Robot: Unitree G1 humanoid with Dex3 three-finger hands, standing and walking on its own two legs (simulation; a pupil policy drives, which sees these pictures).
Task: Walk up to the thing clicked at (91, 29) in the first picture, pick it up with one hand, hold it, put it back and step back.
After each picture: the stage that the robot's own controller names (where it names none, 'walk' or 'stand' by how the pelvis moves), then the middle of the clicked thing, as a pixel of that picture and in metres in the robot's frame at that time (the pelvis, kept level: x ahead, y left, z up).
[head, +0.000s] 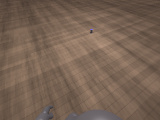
stand; (91, 31) +2.30 +0.15 -0.72
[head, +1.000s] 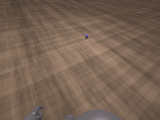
walk; (86, 36) +2.16 +0.21 -0.72
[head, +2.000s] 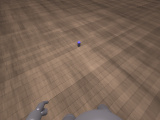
walk; (78, 44) +1.53 +0.30 -0.72
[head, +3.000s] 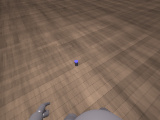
walk; (76, 63) +0.99 +0.30 -0.71
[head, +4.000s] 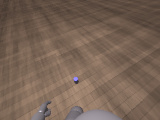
walk; (76, 80) +0.60 +0.29 -0.70
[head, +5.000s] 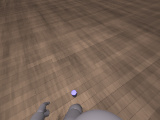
walk; (74, 93) +0.38 +0.24 -0.69
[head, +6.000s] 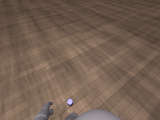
stand; (70, 102) +0.30 +0.24 -0.72
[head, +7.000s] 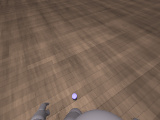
stand; (74, 97) +0.33 +0.21 -0.71
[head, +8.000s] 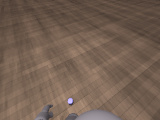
stand; (70, 102) +0.30 +0.25 -0.73
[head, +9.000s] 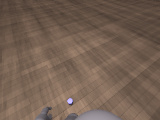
stand; (70, 102) +0.30 +0.25 -0.73
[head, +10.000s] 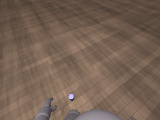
go down; (71, 97) +0.32 +0.24 -0.72
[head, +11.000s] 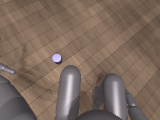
go down; (57, 59) +0.37 +0.29 -0.28
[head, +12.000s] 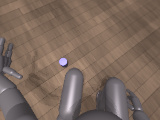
approach; (63, 63) +0.37 +0.29 -0.30
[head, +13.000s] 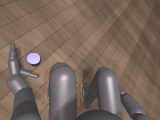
close in; (34, 60) +0.34 +0.32 -0.21
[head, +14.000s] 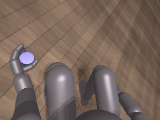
close; (27, 60) +0.34 +0.33 -0.21
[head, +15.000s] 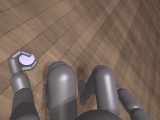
lift; (27, 60) +0.33 +0.32 -0.21
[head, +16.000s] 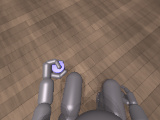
lift; (59, 69) +0.30 +0.24 -0.04
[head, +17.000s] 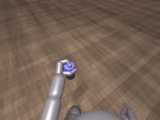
lift; (69, 71) +0.34 +0.17 +0.03
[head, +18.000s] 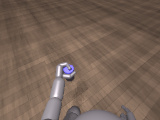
hold; (69, 73) +0.33 +0.18 +0.00
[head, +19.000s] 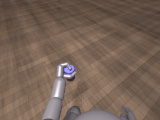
hold; (69, 73) +0.33 +0.18 +0.00
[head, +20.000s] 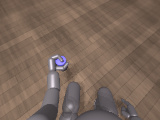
crouch; (62, 64) +0.38 +0.23 -0.07
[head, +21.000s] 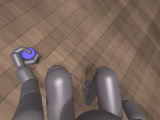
lower; (31, 56) +0.36 +0.33 -0.21
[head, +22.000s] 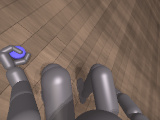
lower; (19, 56) +0.37 +0.34 -0.21
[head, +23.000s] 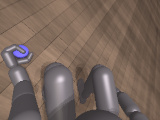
lower; (22, 55) +0.36 +0.34 -0.22
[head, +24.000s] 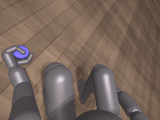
lower; (23, 55) +0.36 +0.34 -0.21
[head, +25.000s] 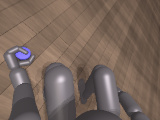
loosen; (24, 56) +0.35 +0.33 -0.21
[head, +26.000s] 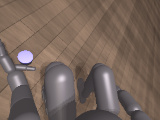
withdraw; (26, 58) +0.35 +0.31 -0.21
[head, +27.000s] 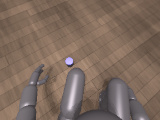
walk; (69, 62) +0.40 +0.26 -0.31
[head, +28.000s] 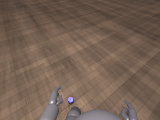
stand; (70, 101) +0.31 +0.21 -0.66
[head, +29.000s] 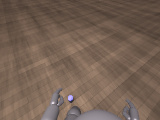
stand; (70, 99) +0.33 +0.24 -0.67
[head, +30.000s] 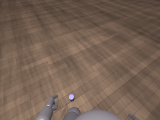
stand; (71, 98) +0.34 +0.23 -0.69
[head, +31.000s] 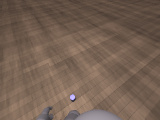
walk; (72, 98) +0.35 +0.22 -0.72
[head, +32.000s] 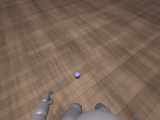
walk; (77, 75) +0.57 +0.20 -0.70
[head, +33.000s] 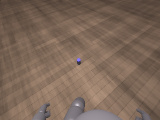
walk; (78, 61) +0.89 +0.31 -0.69
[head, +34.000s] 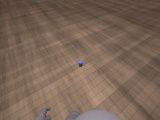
stand; (80, 63) +0.96 +0.25 -0.72
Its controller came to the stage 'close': yes
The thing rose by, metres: 0.71
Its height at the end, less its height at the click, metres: +0.00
